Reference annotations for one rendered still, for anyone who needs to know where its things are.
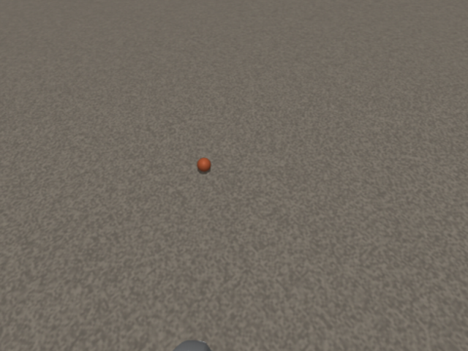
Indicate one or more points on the ball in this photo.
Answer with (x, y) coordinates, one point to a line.
(203, 164)

